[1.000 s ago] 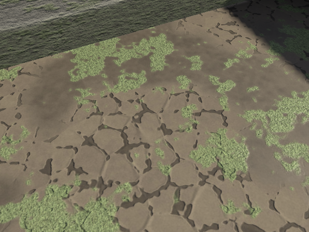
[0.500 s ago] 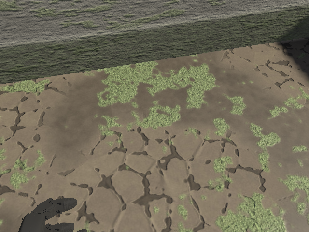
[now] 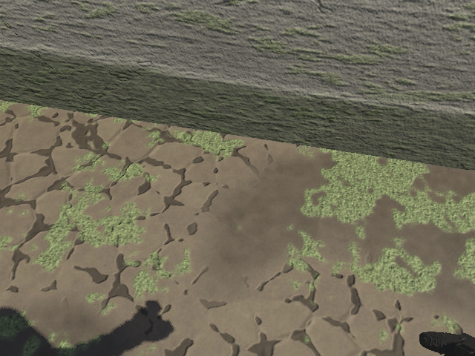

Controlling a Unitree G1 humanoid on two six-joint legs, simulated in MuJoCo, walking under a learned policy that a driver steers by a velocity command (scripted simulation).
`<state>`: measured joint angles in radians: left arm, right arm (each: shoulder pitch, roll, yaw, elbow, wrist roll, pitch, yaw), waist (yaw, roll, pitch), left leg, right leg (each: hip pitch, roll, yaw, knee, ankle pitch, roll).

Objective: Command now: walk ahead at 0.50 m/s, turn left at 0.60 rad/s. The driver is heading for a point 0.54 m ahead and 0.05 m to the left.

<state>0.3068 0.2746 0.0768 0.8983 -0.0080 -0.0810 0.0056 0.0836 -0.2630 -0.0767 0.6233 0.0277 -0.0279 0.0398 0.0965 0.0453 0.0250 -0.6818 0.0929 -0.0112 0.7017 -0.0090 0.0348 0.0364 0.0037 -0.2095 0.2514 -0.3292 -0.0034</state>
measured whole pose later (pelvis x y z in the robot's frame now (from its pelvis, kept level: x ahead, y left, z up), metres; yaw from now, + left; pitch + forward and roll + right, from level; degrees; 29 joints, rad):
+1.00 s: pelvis +0.44 +0.04 +0.00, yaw +20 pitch +1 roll -1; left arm 0.17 0.25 0.01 0.84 0.02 -0.04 -0.02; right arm 0.15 -0.26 -0.04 0.68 -0.02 0.02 -0.04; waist 0.03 0.01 0.02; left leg -0.31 0.03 -0.07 0.48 -0.19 -0.03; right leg -0.23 0.03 -0.03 0.48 -0.26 -0.03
